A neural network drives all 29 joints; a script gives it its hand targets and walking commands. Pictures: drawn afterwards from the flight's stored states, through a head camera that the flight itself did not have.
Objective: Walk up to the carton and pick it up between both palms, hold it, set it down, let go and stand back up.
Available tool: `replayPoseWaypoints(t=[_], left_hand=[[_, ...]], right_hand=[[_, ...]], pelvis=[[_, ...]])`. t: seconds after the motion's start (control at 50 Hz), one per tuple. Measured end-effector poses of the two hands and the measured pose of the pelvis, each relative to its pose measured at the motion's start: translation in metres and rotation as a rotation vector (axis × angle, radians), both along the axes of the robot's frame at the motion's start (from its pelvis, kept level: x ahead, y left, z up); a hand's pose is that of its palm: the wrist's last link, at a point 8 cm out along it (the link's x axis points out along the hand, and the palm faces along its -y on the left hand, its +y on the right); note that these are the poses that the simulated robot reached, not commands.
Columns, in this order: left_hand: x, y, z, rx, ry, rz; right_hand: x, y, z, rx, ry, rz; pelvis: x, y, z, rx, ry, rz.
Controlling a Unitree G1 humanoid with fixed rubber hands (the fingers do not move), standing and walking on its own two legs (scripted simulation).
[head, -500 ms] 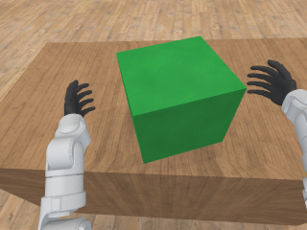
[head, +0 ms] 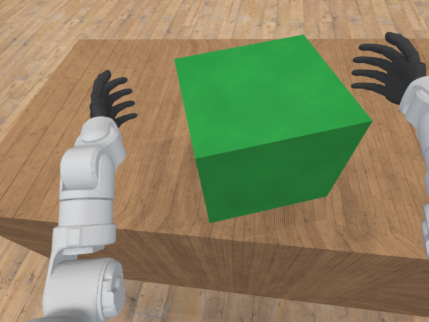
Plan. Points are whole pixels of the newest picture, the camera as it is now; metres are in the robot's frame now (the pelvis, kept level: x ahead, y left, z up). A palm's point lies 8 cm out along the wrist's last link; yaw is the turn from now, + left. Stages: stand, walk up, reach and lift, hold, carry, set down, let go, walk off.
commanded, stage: reach and lift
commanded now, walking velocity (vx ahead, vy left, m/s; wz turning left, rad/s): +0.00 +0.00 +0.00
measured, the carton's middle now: (255, 131) +0.49 -0.01 +0.04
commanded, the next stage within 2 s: none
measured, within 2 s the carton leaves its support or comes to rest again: neither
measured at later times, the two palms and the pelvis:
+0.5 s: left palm (114, 113) +0.41 +0.24 +0.16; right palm (381, 71) +0.52 -0.21 +0.18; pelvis +0.00 +0.00 +0.00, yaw +1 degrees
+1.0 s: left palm (141, 147) +0.40 +0.22 +0.08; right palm (360, 109) +0.51 -0.20 +0.10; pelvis +0.00 +0.00 -0.01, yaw +0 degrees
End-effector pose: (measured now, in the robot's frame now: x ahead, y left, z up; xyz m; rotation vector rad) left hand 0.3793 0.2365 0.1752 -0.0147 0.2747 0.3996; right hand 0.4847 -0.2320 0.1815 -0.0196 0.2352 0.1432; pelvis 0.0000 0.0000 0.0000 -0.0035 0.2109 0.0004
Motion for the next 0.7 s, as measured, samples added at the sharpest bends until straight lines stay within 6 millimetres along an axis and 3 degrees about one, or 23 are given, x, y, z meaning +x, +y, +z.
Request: replayPoseWaypoints(t=[0.16,0.38,0.48,0.62,0.7], left_hand=[[0.010,0.000,0.017,0.025,-0.009,-0.001],[0.028,0.001,0.002,0.002,0.037,0.016],[0.029,0.000,-0.009,-0.002,0.039,0.014],[0.019,0.001,-0.044,-0.007,0.075,0.024],[0.016,0.000,-0.059,0.003,0.051,0.026]], right_hand=[[0.017,0.003,0.016,0.029,-0.010,-0.011],[0.034,0.011,0.013,0.032,0.011,0.003],[0.038,0.019,-0.001,0.026,0.019,0.011],[0.032,0.023,-0.046,-0.003,0.078,0.001],[0.029,0.026,-0.060,-0.007,0.047,0.006]], pelvis=[[0.003,0.003,0.000,-0.005,0.011,0.010],[0.002,-0.002,-0.001,0.000,0.053,0.008],[0.002,-0.003,-0.002,-0.002,0.070,0.016],[0.001,-0.004,-0.002,-0.001,0.080,0.025],[0.000,-0.003,-0.003,-0.001,0.106,0.023]])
